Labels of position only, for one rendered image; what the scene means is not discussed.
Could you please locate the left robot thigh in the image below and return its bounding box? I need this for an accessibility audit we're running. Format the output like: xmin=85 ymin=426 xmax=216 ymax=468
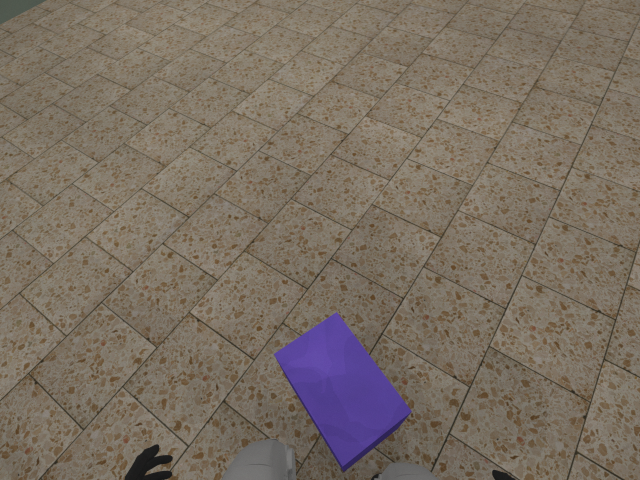
xmin=222 ymin=440 xmax=296 ymax=480

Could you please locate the robot left hand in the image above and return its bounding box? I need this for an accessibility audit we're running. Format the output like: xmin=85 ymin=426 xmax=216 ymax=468
xmin=125 ymin=444 xmax=173 ymax=480

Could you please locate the carton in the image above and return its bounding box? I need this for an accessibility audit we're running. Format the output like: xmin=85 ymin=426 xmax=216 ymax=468
xmin=274 ymin=312 xmax=412 ymax=472

